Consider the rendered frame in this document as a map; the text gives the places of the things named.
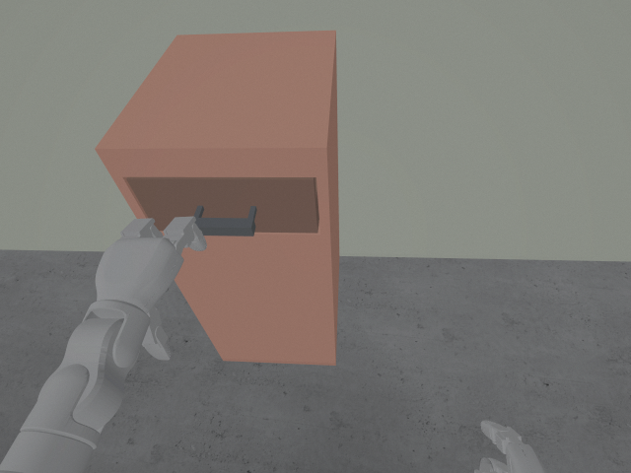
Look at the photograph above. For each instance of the left robot forearm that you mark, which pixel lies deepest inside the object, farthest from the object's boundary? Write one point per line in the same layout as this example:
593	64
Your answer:
83	394

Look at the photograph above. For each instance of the robot left hand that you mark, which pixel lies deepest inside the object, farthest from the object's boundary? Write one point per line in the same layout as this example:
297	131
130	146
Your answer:
140	266

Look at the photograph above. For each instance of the drawer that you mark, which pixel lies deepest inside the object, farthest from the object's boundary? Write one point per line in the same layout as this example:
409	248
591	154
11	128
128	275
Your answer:
284	204

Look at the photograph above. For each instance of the robot right hand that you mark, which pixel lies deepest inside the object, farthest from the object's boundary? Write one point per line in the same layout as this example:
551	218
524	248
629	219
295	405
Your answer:
521	458

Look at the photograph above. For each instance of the handle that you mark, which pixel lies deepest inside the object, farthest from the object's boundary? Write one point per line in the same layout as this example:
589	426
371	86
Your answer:
234	227

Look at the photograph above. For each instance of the cabinet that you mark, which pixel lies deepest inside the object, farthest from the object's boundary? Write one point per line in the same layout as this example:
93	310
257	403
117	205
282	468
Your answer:
246	105

